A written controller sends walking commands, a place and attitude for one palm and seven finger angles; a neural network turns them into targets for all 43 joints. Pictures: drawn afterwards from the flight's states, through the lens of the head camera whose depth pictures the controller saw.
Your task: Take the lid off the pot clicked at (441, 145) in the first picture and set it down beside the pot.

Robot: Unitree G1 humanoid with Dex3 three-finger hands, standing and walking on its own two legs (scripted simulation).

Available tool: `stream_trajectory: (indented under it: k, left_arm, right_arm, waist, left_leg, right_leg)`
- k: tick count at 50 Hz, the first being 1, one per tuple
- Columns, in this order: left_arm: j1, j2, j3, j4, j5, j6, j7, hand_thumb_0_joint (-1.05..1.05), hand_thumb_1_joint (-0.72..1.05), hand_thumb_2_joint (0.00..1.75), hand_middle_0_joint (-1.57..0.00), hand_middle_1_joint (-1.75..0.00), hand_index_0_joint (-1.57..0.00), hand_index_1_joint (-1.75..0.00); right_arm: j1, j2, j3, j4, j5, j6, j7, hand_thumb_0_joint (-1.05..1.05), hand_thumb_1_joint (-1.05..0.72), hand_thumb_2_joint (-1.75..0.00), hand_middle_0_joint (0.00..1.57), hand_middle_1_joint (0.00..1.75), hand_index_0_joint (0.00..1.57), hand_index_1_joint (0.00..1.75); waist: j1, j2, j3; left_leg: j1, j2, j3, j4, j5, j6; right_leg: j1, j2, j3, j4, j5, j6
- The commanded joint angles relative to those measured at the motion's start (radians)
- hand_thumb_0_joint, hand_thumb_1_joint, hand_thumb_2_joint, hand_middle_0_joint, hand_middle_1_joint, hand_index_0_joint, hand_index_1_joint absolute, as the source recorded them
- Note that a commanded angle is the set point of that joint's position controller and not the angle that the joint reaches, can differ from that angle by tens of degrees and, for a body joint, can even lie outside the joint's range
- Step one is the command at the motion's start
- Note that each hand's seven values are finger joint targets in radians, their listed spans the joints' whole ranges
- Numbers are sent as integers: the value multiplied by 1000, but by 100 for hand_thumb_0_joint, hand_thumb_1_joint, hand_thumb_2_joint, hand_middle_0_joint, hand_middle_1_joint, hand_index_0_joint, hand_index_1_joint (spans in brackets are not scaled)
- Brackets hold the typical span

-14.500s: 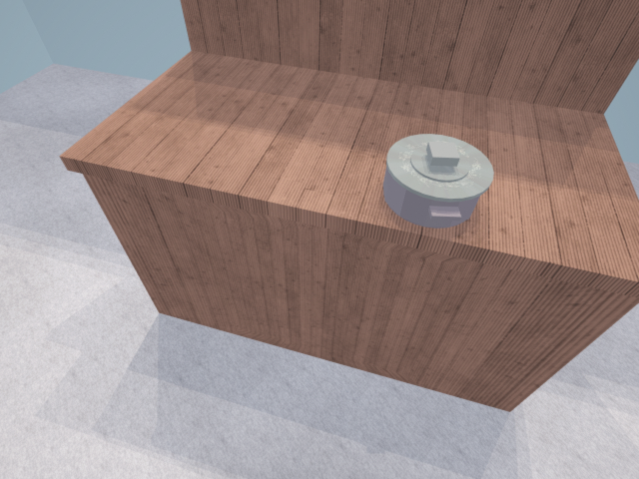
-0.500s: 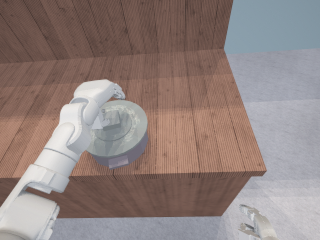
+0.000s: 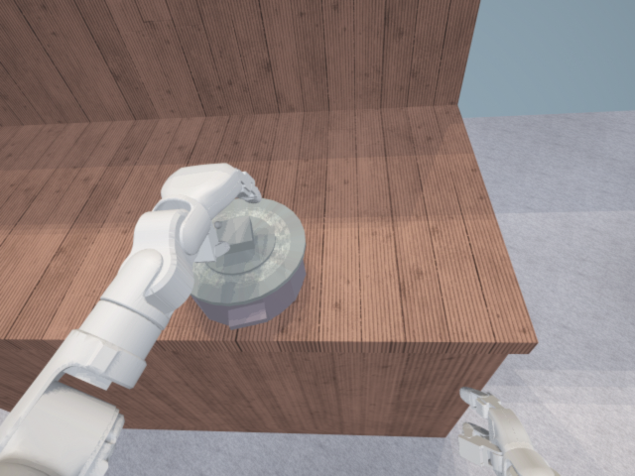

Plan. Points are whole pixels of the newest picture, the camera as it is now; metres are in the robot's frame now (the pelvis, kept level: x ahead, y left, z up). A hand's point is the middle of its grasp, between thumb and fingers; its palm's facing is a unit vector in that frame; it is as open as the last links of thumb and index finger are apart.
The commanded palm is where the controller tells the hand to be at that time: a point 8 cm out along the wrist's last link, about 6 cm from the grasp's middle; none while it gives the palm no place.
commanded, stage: lower the open fingers around the knob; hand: left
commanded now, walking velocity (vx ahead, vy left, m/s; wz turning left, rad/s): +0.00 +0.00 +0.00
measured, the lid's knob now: (235, 235) +0.43 +0.15 +0.05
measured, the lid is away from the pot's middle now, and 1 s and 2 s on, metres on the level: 0.00 0.00 0.01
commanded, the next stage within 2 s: close the fingers and squeeze the knob in 1.14 s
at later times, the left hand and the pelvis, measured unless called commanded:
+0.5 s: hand (219, 240) +0.39 +0.16 +0.09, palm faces -0.27 -0.12 -0.96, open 10.0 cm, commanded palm +0.37 +0.17 +0.15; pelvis +0.00 +0.00 +0.00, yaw -1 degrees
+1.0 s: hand (222, 243) +0.39 +0.16 +0.07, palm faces -0.26 -0.12 -0.96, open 10.1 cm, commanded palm +0.37 +0.17 +0.14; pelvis +0.00 +0.00 +0.00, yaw -1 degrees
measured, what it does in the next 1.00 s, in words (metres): stands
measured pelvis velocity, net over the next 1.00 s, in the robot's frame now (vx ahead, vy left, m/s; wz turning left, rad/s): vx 0.00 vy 0.00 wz -0.01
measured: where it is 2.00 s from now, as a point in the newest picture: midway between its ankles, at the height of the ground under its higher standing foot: outside the picture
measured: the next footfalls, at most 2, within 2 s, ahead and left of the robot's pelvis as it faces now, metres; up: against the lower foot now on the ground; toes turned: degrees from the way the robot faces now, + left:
none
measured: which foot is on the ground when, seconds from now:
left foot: down 0.00-1.00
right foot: down 0.00-1.00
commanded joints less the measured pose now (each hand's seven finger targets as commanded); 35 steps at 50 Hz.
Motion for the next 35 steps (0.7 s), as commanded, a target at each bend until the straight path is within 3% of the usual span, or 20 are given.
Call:
stream_trajectory:
  k: [1,3,4,6,9,10,12,13,15,16,17,20,23,25,26,28,30,31,32,35]
  left_arm:
    - [-441,222,161,-139,26,2,38,0,-25,134,-83,-8,-83,-8]
    - [-427,198,138,-123,24,0,33,0,-25,134,-83,-8,-83,-8]
    - [-446,153,98,-141,22,-2,30,0,-25,134,-83,-8,-83,-8]
    - [-435,196,139,-172,25,-14,29,0,-25,134,-83,-8,-83,-8]
    - [-374,179,132,-98,14,-24,33,0,-25,134,-83,-8,-83,-8]
    - [-391,208,159,-96,20,-27,38,0,-25,134,-83,-8,-83,-8]
    - [-438,203,146,-175,24,-41,47,0,-25,134,-83,-8,-83,-8]
    - [-423,230,168,-171,30,-46,53,0,-25,134,-83,-8,-83,-8]
    - [-375,210,164,-96,19,-45,62,0,-25,134,-83,-8,-83,-8]
    - [-405,218,162,-93,26,-46,66,0,-25,134,-83,-8,-83,-8]
    - [-380,182,139,-86,18,-45,71,0,-25,134,-83,-8,-83,-8]
    - [-367,212,167,-160,28,-52,81,0,-25,134,-83,-8,-83,-8]
    - [-272,165,141,-47,14,-43,87,0,-25,134,-83,-8,-83,-8]
    - [-308,226,185,-32,28,-41,91,0,-25,134,-83,-8,-83,-8]
    - [-304,209,163,-13,28,-39,94,0,-25,134,-83,-8,-83,-8]
    - [-324,197,150,-23,42,-40,101,0,-25,134,-83,-8,-83,-8]
    - [-306,225,182,-15,48,-45,106,0,-25,134,-83,-8,-83,-8]
    - [-296,202,164,-18,35,-47,108,0,-25,134,-83,-8,-83,-8]
    - [-331,204,161,-56,39,-48,109,0,-25,134,-83,-8,-83,-8]
    - [-303,209,175,-66,36,-47,117,0,-25,134,-83,-8,-83,-8]
  right_arm:
    - [-109,-108,-41,-135,-3,-39,-9,0,-90,-90,20,30,20,30]
    - [-114,-104,-38,-140,-1,-39,-13,0,-90,-90,20,30,20,30]
    - [-110,-99,-43,-141,0,-38,-13,0,-90,-90,20,30,20,30]
    - [-108,-105,-46,-150,-5,-45,-11,0,-90,-90,20,30,20,30]
    - [-91,-104,-44,-140,0,-41,-17,0,-90,-90,20,30,20,30]
    - [-86,-113,-50,-132,-2,-37,-19,0,-90,-90,20,30,20,30]
    - [-88,-104,-54,-143,-4,-40,-20,0,-90,-90,20,30,20,30]
    - [-90,-107,-52,-146,-7,-45,-19,0,-90,-90,20,30,20,30]
    - [-77,-111,-53,-131,-4,-40,-22,0,-90,-90,20,30,20,30]
    - [-78,-113,-50,-125,-3,-38,-22,0,-90,-90,20,30,20,30]
    - [-73,-107,-54,-130,0,-38,-22,0,-90,-90,20,30,20,30]
    - [-83,-112,-57,-143,-7,-46,-17,0,-90,-90,20,30,20,30]
    - [-62,-111,-58,-129,2,-40,-17,0,-90,-90,20,30,20,30]
    - [-65,-123,-57,-121,1,-36,-21,0,-90,-90,20,30,20,30]
    - [-63,-120,-54,-125,3,-35,-23,0,-90,-90,20,30,20,30]
    - [-63,-116,-55,-124,4,-33,-23,0,-90,-90,20,30,20,30]
    - [-63,-120,-55,-127,1,-38,-21,0,-90,-90,20,30,20,30]
    - [-60,-115,-56,-132,2,-36,-23,0,-90,-90,20,30,20,30]
    - [-63,-115,-55,-133,0,-36,-20,0,-90,-90,20,30,20,30]
    - [-64,-114,-58,-139,-2,-36,-20,0,-90,-90,20,30,20,30]
  waist:
    - [-7,-119,-358]
    - [-9,-101,-347]
    - [-19,-91,-350]
    - [-7,-95,-387]
    - [-15,-133,-332]
    - [-14,-136,-325]
    - [-13,-97,-374]
    - [-5,-95,-391]
    - [-14,-118,-333]
    - [-13,-104,-338]
    - [-18,-97,-324]
    - [-3,-66,-402]
    - [-18,-127,-314]
    - [-12,-143,-318]
    - [-15,-132,-310]
    - [-13,-86,-323]
    - [-5,-96,-346]
    - [-11,-92,-336]
    - [-9,-86,-368]
    - [-7,-84,-374]
  left_leg:
    - [229,-38,11,-4,263,48]
    - [226,-39,16,-5,250,47]
    - [236,-37,19,-2,249,48]
    - [255,-41,9,7,275,53]
    - [218,-36,17,1,255,50]
    - [214,-33,21,-4,242,50]
    - [245,-34,19,-1,250,54]
    - [251,-37,16,3,259,55]
    - [217,-32,19,-5,232,52]
    - [217,-34,19,-8,222,51]
    - [214,-30,23,-6,229,51]
    - [246,-35,14,7,284,52]
    - [199,-30,27,7,247,51]
    - [185,-34,26,5,228,51]
    - [171,-36,30,3,214,52]
    - [188,-32,28,5,220,48]
    - [195,-35,21,11,237,48]
    - [189,-33,25,13,237,50]
    - [203,-35,22,16,255,50]
    - [208,-31,19,21,285,49]
  right_leg:
    - [35,56,-31,-41,399,-34]
    - [24,53,-31,-42,382,-31]
    - [16,52,-32,-42,379,-31]
    - [34,56,-27,-41,403,-35]
    - [24,54,-30,-42,400,-30]
    - [24,55,-28,-50,390,-31]
    - [36,52,-23,-46,386,-32]
    - [40,53,-19,-46,394,-32]
    - [23,56,-24,-53,371,-32]
    - [19,55,-22,-56,359,-31]
    - [16,54,-26,-49,365,-32]
    - [49,57,-20,-38,416,-37]
    - [13,58,-25,-46,398,-29]
    - [17,57,-18,-49,392,-29]
    - [18,55,-17,-47,379,-26]
    - [3,57,-22,-40,358,-31]
    - [13,61,-21,-38,368,-34]
    - [17,57,-21,-36,378,-32]
    - [27,57,-18,-34,401,-33]
    - [31,61,-22,-27,416,-35]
